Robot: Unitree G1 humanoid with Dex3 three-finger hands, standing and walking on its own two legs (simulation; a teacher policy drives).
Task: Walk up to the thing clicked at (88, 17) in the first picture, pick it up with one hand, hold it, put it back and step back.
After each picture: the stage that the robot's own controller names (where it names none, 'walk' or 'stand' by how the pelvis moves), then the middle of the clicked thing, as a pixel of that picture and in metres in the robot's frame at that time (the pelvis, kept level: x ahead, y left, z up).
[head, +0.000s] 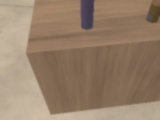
stand; (87, 5) +0.79 +0.00 +0.08
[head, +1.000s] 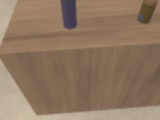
walk; (68, 2) +0.72 +0.11 +0.11
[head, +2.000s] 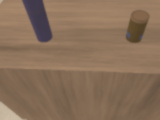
walk; (37, 13) +0.59 +0.22 +0.12
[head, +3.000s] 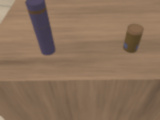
stand; (42, 29) +0.59 +0.19 +0.09
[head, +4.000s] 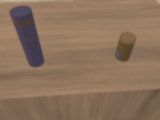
stand; (29, 40) +0.51 +0.23 +0.08
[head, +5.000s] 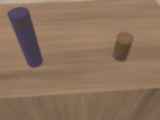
stand; (28, 40) +0.52 +0.24 +0.08
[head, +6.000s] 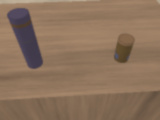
stand; (28, 42) +0.51 +0.24 +0.08
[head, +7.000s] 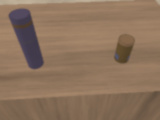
stand; (29, 42) +0.51 +0.24 +0.08
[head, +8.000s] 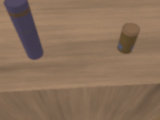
rise first; (27, 31) +0.52 +0.23 +0.09
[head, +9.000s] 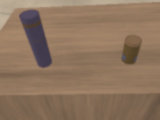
go down; (38, 41) +0.52 +0.24 +0.09
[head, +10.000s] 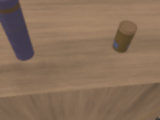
go down; (16, 30) +0.51 +0.21 +0.10
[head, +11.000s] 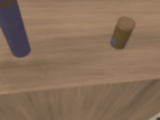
approach; (12, 25) +0.51 +0.22 +0.12
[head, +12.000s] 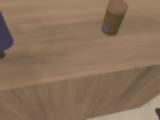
close in; out of the picture +0.51 +0.24 +0.15
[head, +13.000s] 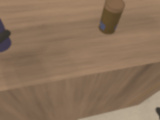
lift; out of the picture +0.51 +0.24 +0.15
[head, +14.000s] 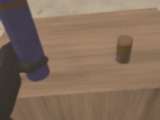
lift; (25, 39) +0.34 +0.17 +0.27
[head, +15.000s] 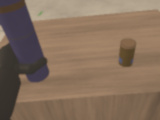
hold; (24, 40) +0.34 +0.17 +0.27
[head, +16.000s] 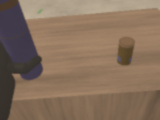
hold; (17, 38) +0.33 +0.18 +0.28
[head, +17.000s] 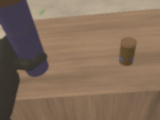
hold; (23, 34) +0.33 +0.16 +0.29
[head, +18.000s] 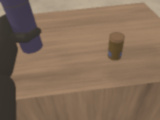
crouch; (19, 11) +0.44 +0.17 +0.30
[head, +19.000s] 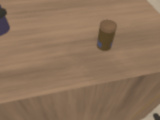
lower; out of the picture +0.52 +0.23 +0.26
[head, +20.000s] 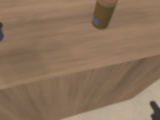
lower; out of the picture +0.53 +0.23 +0.16
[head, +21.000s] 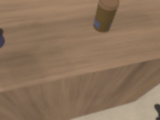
lower; out of the picture +0.52 +0.24 +0.15
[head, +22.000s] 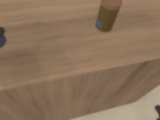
lower; out of the picture +0.51 +0.24 +0.15
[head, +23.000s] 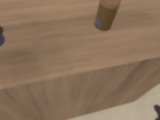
lower; out of the picture +0.52 +0.24 +0.15
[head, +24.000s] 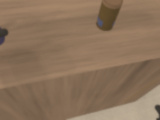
open; out of the picture +0.52 +0.25 +0.15
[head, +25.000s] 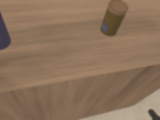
sink last; out of the picture +0.51 +0.23 +0.15
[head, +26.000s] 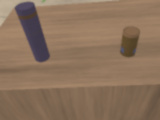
sink last; (34, 35) +0.54 +0.25 +0.13
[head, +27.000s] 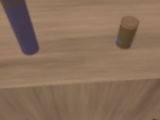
stand; (21, 24) +0.52 +0.24 +0.14
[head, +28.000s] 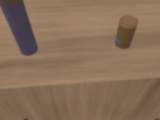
stand; (20, 24) +0.52 +0.25 +0.15
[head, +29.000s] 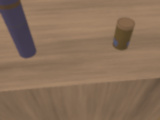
stand; (18, 27) +0.52 +0.24 +0.15
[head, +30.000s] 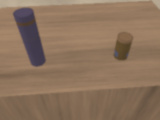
stand; (31, 40) +0.54 +0.23 +0.08
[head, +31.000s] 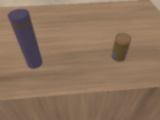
stand; (28, 42) +0.52 +0.24 +0.08
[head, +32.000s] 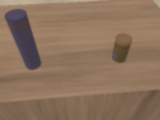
stand; (25, 43) +0.51 +0.24 +0.08
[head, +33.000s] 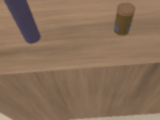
walk; (22, 15) +0.58 +0.26 +0.10
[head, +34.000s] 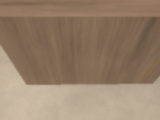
walk; out of the picture +0.87 +0.17 +0.11
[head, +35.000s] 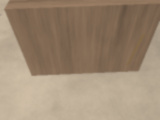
stand; out of the picture +1.18 +0.27 +0.10
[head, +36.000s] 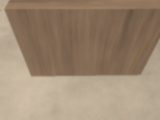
stand; out of the picture +1.13 +0.20 +0.08
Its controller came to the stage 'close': yes
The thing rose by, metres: 0.20
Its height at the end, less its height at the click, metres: +0.00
